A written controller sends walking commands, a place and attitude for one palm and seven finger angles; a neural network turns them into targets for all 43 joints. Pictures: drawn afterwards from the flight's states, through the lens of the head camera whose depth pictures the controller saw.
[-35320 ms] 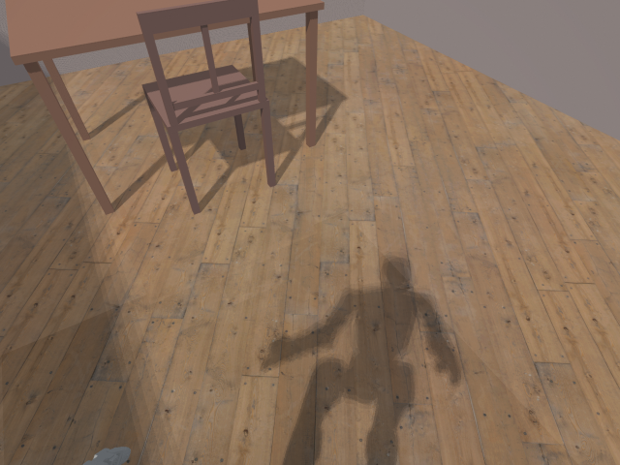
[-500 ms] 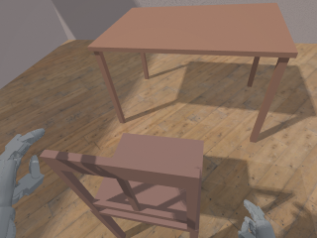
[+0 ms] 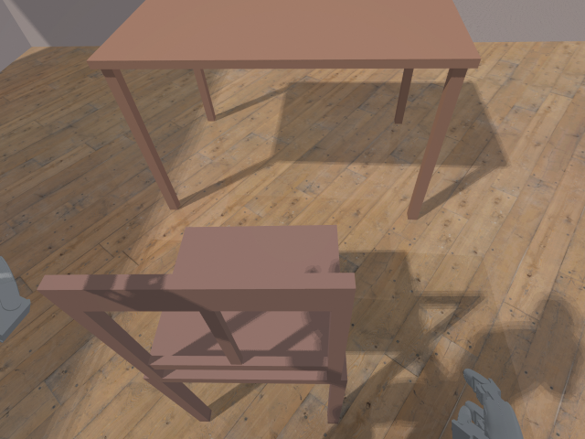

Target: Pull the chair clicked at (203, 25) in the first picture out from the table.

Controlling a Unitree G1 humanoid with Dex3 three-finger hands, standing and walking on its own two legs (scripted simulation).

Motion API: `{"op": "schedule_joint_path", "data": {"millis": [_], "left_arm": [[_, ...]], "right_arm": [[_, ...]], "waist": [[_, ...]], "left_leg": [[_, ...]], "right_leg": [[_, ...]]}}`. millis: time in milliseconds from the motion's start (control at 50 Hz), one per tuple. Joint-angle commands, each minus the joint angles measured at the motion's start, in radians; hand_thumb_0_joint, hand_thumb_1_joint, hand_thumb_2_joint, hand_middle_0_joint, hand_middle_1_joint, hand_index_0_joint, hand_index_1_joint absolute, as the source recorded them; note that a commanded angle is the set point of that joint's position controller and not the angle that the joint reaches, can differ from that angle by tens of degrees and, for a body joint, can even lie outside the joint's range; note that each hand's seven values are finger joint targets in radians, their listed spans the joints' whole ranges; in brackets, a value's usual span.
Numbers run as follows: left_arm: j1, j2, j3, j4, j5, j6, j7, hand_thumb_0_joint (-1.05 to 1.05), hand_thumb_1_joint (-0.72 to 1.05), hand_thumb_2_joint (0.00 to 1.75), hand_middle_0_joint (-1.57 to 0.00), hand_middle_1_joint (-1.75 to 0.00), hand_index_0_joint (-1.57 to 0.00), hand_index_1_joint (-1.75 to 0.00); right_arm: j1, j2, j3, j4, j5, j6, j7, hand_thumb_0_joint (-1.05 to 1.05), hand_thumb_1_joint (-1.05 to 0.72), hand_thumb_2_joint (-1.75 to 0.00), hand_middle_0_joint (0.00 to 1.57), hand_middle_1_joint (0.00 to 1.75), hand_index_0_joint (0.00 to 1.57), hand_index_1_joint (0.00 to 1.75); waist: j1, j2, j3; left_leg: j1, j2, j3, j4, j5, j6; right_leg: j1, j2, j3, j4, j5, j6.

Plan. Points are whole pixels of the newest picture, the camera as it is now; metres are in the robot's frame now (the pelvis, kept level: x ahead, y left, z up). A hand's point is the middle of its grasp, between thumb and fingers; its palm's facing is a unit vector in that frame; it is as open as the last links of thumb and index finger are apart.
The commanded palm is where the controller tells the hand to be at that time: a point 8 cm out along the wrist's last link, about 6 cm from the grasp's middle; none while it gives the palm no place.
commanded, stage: step back with the hand held close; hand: left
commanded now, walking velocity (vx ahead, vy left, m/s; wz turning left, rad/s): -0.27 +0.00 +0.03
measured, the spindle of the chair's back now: (224, 336) +0.29 +0.15 -0.10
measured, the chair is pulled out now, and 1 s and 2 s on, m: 0.64 0.64 0.64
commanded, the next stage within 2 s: stop stepping back and stand still in 1.26 s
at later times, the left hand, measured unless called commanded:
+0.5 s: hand (12, 360) +0.16 +0.27 +0.16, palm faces +0.50 -0.74 -0.44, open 7.4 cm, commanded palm +0.10 +0.30 +0.18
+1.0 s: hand (7, 431) +0.10 +0.24 +0.16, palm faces +0.39 -0.75 -0.54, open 7.4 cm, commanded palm +0.04 +0.29 +0.18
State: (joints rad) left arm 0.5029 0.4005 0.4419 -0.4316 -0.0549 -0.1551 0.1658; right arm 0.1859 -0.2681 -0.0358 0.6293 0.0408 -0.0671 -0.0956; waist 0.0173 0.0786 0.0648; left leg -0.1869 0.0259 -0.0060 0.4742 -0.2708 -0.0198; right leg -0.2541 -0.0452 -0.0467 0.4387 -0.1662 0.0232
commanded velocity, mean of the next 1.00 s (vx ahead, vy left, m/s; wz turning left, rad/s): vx -0.33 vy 0.00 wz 0.02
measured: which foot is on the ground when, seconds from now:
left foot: down 0.00-0.92, up 0.94-1.00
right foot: down 0.00-1.00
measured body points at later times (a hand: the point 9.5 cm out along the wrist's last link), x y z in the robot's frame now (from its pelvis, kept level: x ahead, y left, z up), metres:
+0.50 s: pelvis -0.04 +0.00 -0.01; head -0.02 -0.01 +0.44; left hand +0.13 +0.30 +0.18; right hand +0.16 -0.22 -0.10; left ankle -0.02 +0.13 -0.74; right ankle +0.04 -0.14 -0.74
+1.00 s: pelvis -0.09 -0.02 -0.02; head -0.05 -0.02 +0.43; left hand +0.08 +0.27 +0.19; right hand +0.09 -0.24 -0.12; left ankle -0.08 +0.12 -0.71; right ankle -0.02 -0.14 -0.74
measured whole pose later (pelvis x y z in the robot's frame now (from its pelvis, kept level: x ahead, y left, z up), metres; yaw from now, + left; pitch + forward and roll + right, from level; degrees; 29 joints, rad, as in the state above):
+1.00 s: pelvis -0.09 -0.02 -0.02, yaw +2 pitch +1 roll +0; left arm 0.57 0.43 0.42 -0.57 -0.05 -0.20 0.14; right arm 0.13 -0.18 -0.05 0.66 0.01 -0.08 -0.07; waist 0.00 0.03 0.06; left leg -0.49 -0.01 -0.05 0.91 -0.42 -0.03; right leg -0.41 -0.03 -0.05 0.60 -0.21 0.00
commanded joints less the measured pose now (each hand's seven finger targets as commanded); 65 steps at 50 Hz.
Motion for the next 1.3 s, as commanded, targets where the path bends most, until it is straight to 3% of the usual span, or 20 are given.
{"op": "schedule_joint_path", "data": {"millis": [0, 80, 160, 280, 360, 440, 500, 540, 620, 700, 740, 800, 860, 900, 940, 1000, 1080, 1120, 1160, 1280], "left_arm": [[0.070, 0.118, 0.057, -0.091, 0.018, -0.002, 0.013, 0.00, 0.90, 0.90, -0.20, -0.30, -0.20, -0.30], [0.055, 0.172, 0.082, -0.248, 0.025, -0.008, 0.023, 0.00, 0.90, 0.90, -0.20, -0.30, -0.20, -0.30], [0.034, 0.255, 0.151, -0.394, 0.023, -0.038, 0.036, 0.00, 0.90, 0.90, -0.20, -0.30, -0.20, -0.30], [0.075, 0.179, 0.130, -0.337, 0.004, -0.048, 0.032, 0.00, 0.90, 0.90, -0.20, -0.30, -0.20, -0.30], [0.026, 0.142, 0.093, -0.225, 0.002, -0.022, 0.025, 0.00, 0.90, 0.90, -0.20, -0.30, -0.20, -0.30], [-0.063, 0.164, 0.052, -0.191, 0.016, -0.001, 0.027, 0.00, 0.90, 0.90, -0.20, -0.30, -0.20, -0.30], [-0.066, 0.198, 0.074, -0.249, 0.022, -0.004, 0.034, 0.00, 0.90, 0.90, -0.20, -0.30, -0.20, -0.30], [-0.046, 0.223, 0.113, -0.297, 0.020, -0.018, 0.037, 0.00, 0.90, 0.90, -0.20, -0.30, -0.20, -0.30], [-0.005, 0.230, 0.170, -0.406, 0.038, -0.067, 0.042, 0.00, 0.90, 0.90, -0.20, -0.30, -0.20, -0.30], [0.086, 0.221, 0.166, -0.409, 0.017, -0.082, 0.029, 0.00, 0.90, 0.90, -0.20, -0.30, -0.20, -0.30], [0.114, 0.199, 0.166, -0.350, 0.013, -0.101, 0.018, 0.00, 0.90, 0.90, -0.20, -0.30, -0.20, -0.30], [0.087, 0.180, 0.141, -0.349, 0.009, -0.106, 0.012, 0.00, 0.90, 0.90, -0.20, -0.30, -0.20, -0.30], [0.137, 0.203, 0.176, -0.303, -0.005, -0.102, 0.011, 0.00, 0.90, 0.90, -0.20, -0.30, -0.20, -0.30], [0.088, 0.234, 0.175, -0.310, -0.001, -0.097, 0.015, 0.00, 0.90, 0.90, -0.20, -0.30, -0.20, -0.30], [0.060, 0.238, 0.168, -0.293, 0.001, -0.083, 0.024, 0.00, 0.90, 0.90, -0.20, -0.30, -0.20, -0.30], [0.091, 0.220, 0.183, -0.242, 0.014, -0.069, 0.030, 0.00, 0.90, 0.90, -0.20, -0.30, -0.20, -0.30], [0.088, 0.199, 0.148, -0.283, 0.010, -0.101, 0.034, 0.00, 0.90, 0.90, -0.20, -0.30, -0.20, -0.30], [0.031, 0.191, 0.134, -0.363, 0.019, -0.125, 0.039, 0.00, 0.90, 0.90, -0.20, -0.30, -0.20, -0.30], [0.038, 0.216, 0.161, -0.366, 0.013, -0.132, 0.036, 0.00, 0.90, 0.90, -0.20, -0.30, -0.20, -0.30], [-0.040, 0.170, 0.102, -0.442, 0.007, -0.157, 0.020, 0.00, 0.90, 0.90, -0.20, -0.30, -0.20, -0.30]], "right_arm": [[-0.120, -0.074, -0.042, -0.173, -0.001, -0.024, -0.001, 0.00, -0.90, -0.90, 0.20, 0.30, 0.20, 0.30], [-0.129, -0.066, -0.040, -0.192, -0.004, -0.023, -0.008, 0.00, -0.90, -0.90, 0.20, 0.30, 0.20, 0.30], [-0.129, -0.052, -0.034, -0.185, -0.010, -0.047, -0.019, 0.00, -0.90, -0.90, 0.20, 0.30, 0.20, 0.30], [-0.075, -0.035, -0.025, -0.165, -0.021, -0.074, -0.011, 0.00, -0.90, -0.90, 0.20, 0.30, 0.20, 0.30], [-0.063, -0.041, -0.035, -0.148, -0.016, -0.065, -0.008, 0.00, -0.90, -0.90, 0.20, 0.30, 0.20, 0.30], [-0.047, -0.048, -0.026, -0.152, -0.023, -0.046, 0.003, 0.00, -0.90, -0.90, 0.20, 0.30, 0.20, 0.30], [-0.076, -0.050, -0.006, -0.168, -0.027, -0.033, 0.001, 0.00, -0.90, -0.90, 0.20, 0.30, 0.20, 0.30], [-0.103, -0.057, -0.003, -0.190, -0.026, -0.031, -0.009, 0.00, -0.90, -0.90, 0.20, 0.30, 0.20, 0.30], [-0.111, -0.065, -0.023, -0.221, -0.023, -0.060, -0.011, 0.00, -0.90, -0.90, 0.20, 0.30, 0.20, 0.30], [-0.082, -0.065, -0.040, -0.187, -0.024, -0.091, -0.001, 0.00, -0.90, -0.90, 0.20, 0.30, 0.20, 0.30], [-0.070, -0.064, -0.039, -0.155, -0.033, -0.104, 0.002, 0.00, -0.90, -0.90, 0.20, 0.30, 0.20, 0.30], [-0.054, -0.069, -0.054, -0.124, -0.037, -0.109, 0.010, 0.00, -0.90, -0.90, 0.20, 0.30, 0.20, 0.30], [-0.067, -0.054, -0.064, -0.117, -0.028, -0.096, 0.009, 0.00, -0.90, -0.90, 0.20, 0.30, 0.20, 0.30], [-0.063, -0.032, -0.062, -0.127, -0.028, -0.076, 0.013, 0.00, -0.90, -0.90, 0.20, 0.30, 0.20, 0.30], [-0.095, -0.023, -0.066, -0.126, -0.029, -0.063, 0.012, 0.00, -0.90, -0.90, 0.20, 0.30, 0.20, 0.30], [-0.144, 0.005, -0.023, -0.150, -0.028, -0.043, 0.001, 0.00, -0.90, -0.90, 0.20, 0.30, 0.20, 0.30], [-0.100, -0.020, -0.008, -0.132, -0.034, -0.034, -0.018, 0.00, -0.90, -0.90, 0.20, 0.30, 0.20, 0.30], [-0.089, -0.054, -0.040, -0.133, -0.045, -0.063, -0.012, 0.00, -0.90, -0.90, 0.20, 0.30, 0.20, 0.30], [-0.079, -0.043, -0.058, -0.107, -0.050, -0.111, 0.004, 0.00, -0.90, -0.90, 0.20, 0.30, 0.20, 0.30], [-0.053, -0.066, -0.065, -0.079, -0.045, -0.164, 0.038, 0.00, -0.90, -0.90, 0.20, 0.30, 0.20, 0.30]], "waist": [[-0.007, -0.106, -0.157], [-0.004, -0.100, -0.196], [0.005, 0.069, -0.215], [-0.002, 0.154, -0.177], [-0.017, 0.003, -0.119], [-0.027, -0.276, -0.081], [-0.025, -0.266, -0.120], [-0.014, -0.167, -0.108], [-0.005, 0.247, -0.124], [0.003, 0.102, -0.188], [-0.003, 0.128, -0.160], [-0.014, 0.078, -0.276], [-0.011, -0.043, -0.297], [-0.022, -0.250, -0.269], [-0.005, -0.331, -0.241], [-0.010, -0.301, -0.170], [-0.019, -0.126, -0.156], [-0.023, 0.173, -0.150], [-0.029, 0.230, -0.207], [-0.015, 0.207, -0.165]], "left_leg": [[-0.097, 0.083, -0.056, -0.100, 0.207, 0.048], [-0.121, 0.102, -0.081, -0.105, 0.251, 0.058], [-0.162, 0.134, -0.104, -0.115, 0.274, 0.073], [-0.225, 0.167, -0.100, -0.087, 0.239, 0.073], [-0.265, 0.107, -0.060, 0.001, 0.046, 0.045], [-0.107, -0.016, -0.011, 0.269, -0.170, 0.022], [-0.073, 0.001, -0.029, 0.226, -0.134, 0.038], [-0.141, 0.047, -0.094, 0.005, -0.150, 0.062], [-0.541, 0.217, -0.227, -0.227, -0.245, 0.125], [-0.335, 0.164, -0.160, -0.026, 0.199, 0.082], [-0.301, 0.182, -0.174, -0.038, 0.244, 0.091], [-0.125, 0.178, -0.131, 0.056, 0.524, 0.070], [-0.153, 0.117, -0.094, 0.147, 0.280, 0.051], [-0.179, -0.022, -0.012, 0.347, -0.060, -0.001], [-0.195, -0.043, -0.059, 0.665, -0.246, -0.003], [-0.209, 0.004, -0.062, 0.494, -0.239, 0.004], [-0.108, 0.012, 0.018, -0.140, -0.027, 0.026], [-0.127, 0.277, -0.215, -0.166, 0.324, 0.132], [-0.127, 0.350, -0.207, -0.133, 0.505, 0.190], [0.028, 0.261, -0.115, -0.010, 0.661, 0.129]], "right_leg": [[0.147, -0.067, 0.044, -0.008, 0.148, -0.021], [0.176, -0.065, 0.029, 0.051, 0.204, -0.019], [0.180, -0.056, 0.028, 0.126, 0.182, -0.010], [0.129, -0.045, 0.020, 0.178, 0.003, -0.019], [0.087, -0.072, 0.099, 0.073, 0.137, -0.039], [-0.222, -0.217, 0.254, -0.220, -0.306, -0.104], [-0.227, -0.215, 0.177, -0.197, -0.354, -0.101], [-0.146, -0.133, 0.116, -0.103, -0.339, -0.054], [0.209, 0.005, 0.019, 0.295, -0.110, -0.002], [0.110, -0.030, 0.050, 0.206, 0.083, -0.024], [0.071, -0.018, 0.021, 0.177, 0.015, -0.028], [0.058, -0.031, 0.044, 0.176, 0.154, -0.040], [0.047, -0.095, 0.120, 0.101, 0.221, -0.085], [-0.046, -0.269, 0.303, -0.093, 0.239, -0.153], [-0.125, -0.363, 0.324, -0.195, 0.056, -0.215], [-0.120, -0.263, 0.197, -0.116, 0.105, -0.172], [-0.023, -0.123, 0.090, 0.040, 0.047, -0.053], [-0.096, -0.010, 0.035, 0.336, -0.124, 0.008], [-0.173, 0.011, 0.088, 0.640, -0.330, 0.005], [-0.179, 0.014, 0.043, 0.377, -0.266, -0.027]]}}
